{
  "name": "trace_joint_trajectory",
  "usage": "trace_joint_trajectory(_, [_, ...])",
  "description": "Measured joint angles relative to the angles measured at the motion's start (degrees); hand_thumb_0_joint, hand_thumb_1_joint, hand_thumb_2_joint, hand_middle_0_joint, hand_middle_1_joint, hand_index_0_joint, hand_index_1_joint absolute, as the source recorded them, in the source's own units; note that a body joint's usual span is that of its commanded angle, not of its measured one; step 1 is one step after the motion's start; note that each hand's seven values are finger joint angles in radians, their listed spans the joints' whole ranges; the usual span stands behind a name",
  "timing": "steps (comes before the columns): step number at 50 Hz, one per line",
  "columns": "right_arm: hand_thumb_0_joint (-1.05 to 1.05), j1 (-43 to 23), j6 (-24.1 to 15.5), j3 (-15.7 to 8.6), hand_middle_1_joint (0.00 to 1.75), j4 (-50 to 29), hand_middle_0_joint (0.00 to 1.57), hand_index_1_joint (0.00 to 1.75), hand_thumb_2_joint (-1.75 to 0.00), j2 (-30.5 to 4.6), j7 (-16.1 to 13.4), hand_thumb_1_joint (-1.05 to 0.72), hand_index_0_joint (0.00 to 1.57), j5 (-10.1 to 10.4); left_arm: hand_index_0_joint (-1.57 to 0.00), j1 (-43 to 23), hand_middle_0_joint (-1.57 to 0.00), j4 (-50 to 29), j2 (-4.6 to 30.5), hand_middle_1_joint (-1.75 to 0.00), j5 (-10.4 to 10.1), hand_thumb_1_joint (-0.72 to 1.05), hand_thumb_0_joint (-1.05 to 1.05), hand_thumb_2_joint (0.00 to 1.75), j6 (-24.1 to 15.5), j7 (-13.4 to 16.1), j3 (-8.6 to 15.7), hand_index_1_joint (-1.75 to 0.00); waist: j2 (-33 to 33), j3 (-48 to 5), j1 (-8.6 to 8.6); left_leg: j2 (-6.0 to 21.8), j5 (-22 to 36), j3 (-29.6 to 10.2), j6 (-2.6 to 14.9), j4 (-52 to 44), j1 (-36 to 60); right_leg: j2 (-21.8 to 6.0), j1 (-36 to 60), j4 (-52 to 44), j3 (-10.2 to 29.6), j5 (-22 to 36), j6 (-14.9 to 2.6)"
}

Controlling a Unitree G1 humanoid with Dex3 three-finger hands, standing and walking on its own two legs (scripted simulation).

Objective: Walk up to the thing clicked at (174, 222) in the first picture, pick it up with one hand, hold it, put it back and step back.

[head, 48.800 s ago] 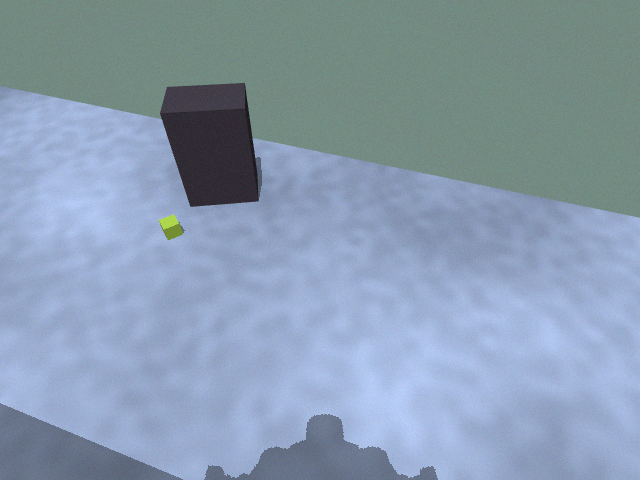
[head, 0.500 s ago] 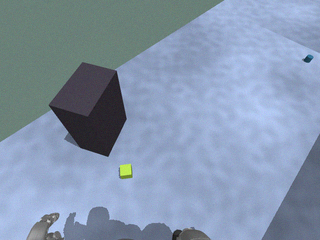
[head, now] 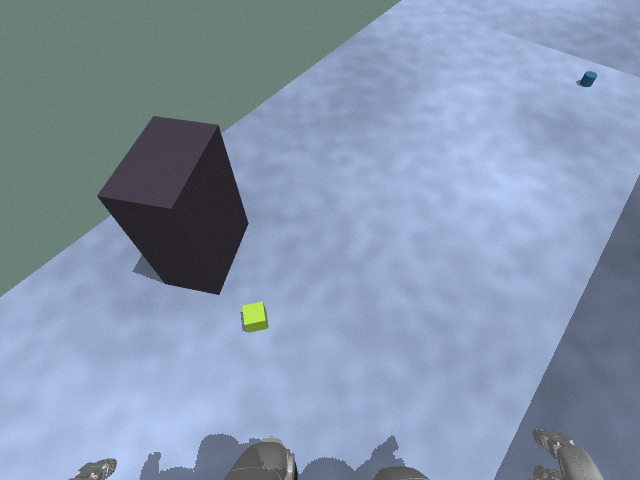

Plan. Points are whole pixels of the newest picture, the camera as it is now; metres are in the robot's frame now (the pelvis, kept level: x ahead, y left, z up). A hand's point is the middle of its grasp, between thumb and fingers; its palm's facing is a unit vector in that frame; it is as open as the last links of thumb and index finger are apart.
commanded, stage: step back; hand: left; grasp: from above
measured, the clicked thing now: (255, 317) +0.61 +0.23 -0.72
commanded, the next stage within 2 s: none
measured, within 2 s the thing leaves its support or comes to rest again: neither
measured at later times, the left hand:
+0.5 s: hand out of the picture -0.05 +0.27 -0.14, palm faces +0.06 -0.94 -0.34, open 7.4 cm
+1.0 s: hand out of the picture -0.25 +0.22 -0.11, palm faces +0.02 -0.88 -0.47, open 7.4 cm
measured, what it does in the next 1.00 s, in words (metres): walks backwards: left foot, then right foot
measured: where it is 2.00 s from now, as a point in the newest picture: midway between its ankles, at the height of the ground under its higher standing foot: outside the picture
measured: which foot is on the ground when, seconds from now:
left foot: up 0.00-0.32, down 0.34-0.78, up 0.80-1.00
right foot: down 0.00-0.36, up 0.38-0.72, down 0.74-1.00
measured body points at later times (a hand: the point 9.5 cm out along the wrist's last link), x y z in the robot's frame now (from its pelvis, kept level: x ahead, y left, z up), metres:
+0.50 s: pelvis -0.15 +0.00 +0.02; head -0.10 +0.03 +0.46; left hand -0.06 +0.32 -0.11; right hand -0.06 -0.30 -0.09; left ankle -0.14 +0.11 -0.72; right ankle -0.14 -0.14 -0.63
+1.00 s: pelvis -0.33 -0.06 +0.01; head -0.28 -0.09 +0.46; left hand -0.25 +0.27 -0.08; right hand -0.23 -0.37 -0.13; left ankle -0.36 +0.09 -0.65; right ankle -0.29 -0.15 -0.72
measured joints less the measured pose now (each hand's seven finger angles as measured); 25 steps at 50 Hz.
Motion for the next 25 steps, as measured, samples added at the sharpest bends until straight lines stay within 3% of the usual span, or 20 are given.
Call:
trace_joint_trajectory(2, [0.00,0.71,0.68,-0.22,0.30,0.84,0.21,0.30,-0.90,0.48,-0.22,-0.90,0.20,0.12,-0.21,1.29,-0.21,-0.67,-0.07,-0.30,0.19,0.91,0.00,0.90,0.03,-0.35,-0.28,-0.30,-1.81,-1.34,1.41,-4.33,-8.60,-2.02,-0.50,10.40,-2.14,-1.62,-1.32,0.51,1.50,0.54,-0.63])
trace_joint_trajectory(5, [0.00,2.50,0.45,-0.01,0.30,1.23,0.21,0.30,-0.90,0.10,0.03,-0.90,0.20,0.53,-0.21,2.11,-0.21,-1.35,-0.59,-0.30,0.07,0.90,0.01,0.90,0.39,-0.08,-0.23,-0.30,-3.04,-2.97,1.84,-8.79,-9.53,-4.93,-0.79,22.21,-3.21,-3.43,-2.11,-2.62,2.28,3.58,-0.53])
trace_joint_trajectory(7, [0.00,3.83,0.04,0.16,0.30,1.30,0.21,0.30,-0.90,-0.47,-0.15,-0.90,0.20,0.67,-0.21,1.66,-0.21,-2.21,-0.68,-0.30,0.20,0.90,0.01,0.90,0.48,0.10,-0.19,-0.30,-3.01,-3.67,1.73,-9.63,-8.88,-5.98,-1.33,24.84,-2.44,-3.88,-3.34,-4.22,1.85,5.48,-0.42])
trace_joint_trajectory(10, [0.00,5.16,-0.10,0.35,0.30,1.47,0.21,0.30,-0.90,-1.27,-0.49,-0.90,0.20,0.65,-0.21,0.48,-0.21,-4.37,-0.56,-0.30,0.41,0.90,0.01,0.90,0.06,0.54,-0.21,-0.30,-2.48,-3.35,1.59,-8.40,-9.69,-5.89,-1.99,19.94,1.28,-3.79,-5.39,-5.03,0.75,7.60,-0.37])
trace_joint_trajectory(14, [0.00,5.70,-0.23,0.30,0.30,1.69,0.21,0.30,-0.90,-1.06,-0.69,-0.90,0.20,0.17,-0.21,-1.74,-0.21,-6.93,0.18,-0.30,0.29,0.90,0.00,0.90,-0.10,0.88,-0.28,-0.30,-2.70,-1.61,1.03,-5.37,-10.70,-3.11,-1.96,5.58,6.98,-4.11,-8.32,-3.47,-1.53,9.16,0.01])
trace_joint_trajectory(16, [0.00,5.67,-0.55,0.22,0.30,1.73,0.21,0.30,-0.90,-0.57,-0.43,-0.90,0.20,-0.21,-0.21,-2.57,-0.21,-7.60,0.86,-0.30,-0.02,0.90,0.00,0.90,0.27,0.75,-0.47,-0.30,-3.43,-0.92,0.71,-4.30,-7.13,-1.31,-1.23,-2.97,10.01,-4.47,-10.11,-1.53,-2.41,9.45,0.44])
trace_joint_trajectory(18, [0.00,4.94,-0.81,0.08,0.30,2.18,0.21,0.30,-0.90,1.22,-0.17,-0.90,0.20,-0.78,-0.21,-3.30,-0.21,-7.25,2.14,-0.30,-0.38,0.90,0.00,0.90,0.97,0.62,-0.32,-0.30,-7.05,0.60,1.19,-5.95,-2.77,0.58,0.31,-6.30,11.41,-6.10,-11.19,0.40,-0.93,9.85,0.92])
trace_joint_trajectory(20, [0.00,5.35,-0.82,0.48,0.30,1.77,0.21,0.30,-0.90,2.20,0.64,-0.90,0.20,-1.60,-0.21,-2.60,-0.21,-5.92,2.11,-0.30,-0.50,0.91,0.00,0.90,1.76,0.74,-0.08,-0.30,-7.95,0.09,1.34,-5.55,-2.05,1.20,0.95,-5.98,10.77,-3.83,-12.96,5.81,1.89,0.06,0.91])
trace_joint_trajectory(22, [0.00,6.00,-1.02,0.72,0.30,1.61,0.21,0.30,-0.90,2.41,0.94,-0.90,0.20,-2.00,-0.21,-1.71,-0.21,-4.40,1.54,-0.30,-0.31,0.91,0.00,0.90,2.41,0.80,-0.08,-0.30,-6.22,-0.96,-0.05,-3.64,-0.92,-0.62,1.22,-6.18,9.88,0.33,-14.68,17.39,3.86,-7.26,1.03])
trace_joint_trajectory(25, [0.00,6.24,-0.91,1.05,0.30,1.63,0.21,0.30,-0.90,3.08,0.63,-0.90,0.20,-2.28,-0.21,0.26,-0.21,-3.79,1.82,-0.30,-0.91,0.91,0.01,0.90,2.38,0.47,0.25,-0.30,-6.11,-2.97,0.70,-1.92,2.42,-0.74,0.70,-9.70,9.15,3.74,-15.47,30.29,7.02,-7.29,0.83])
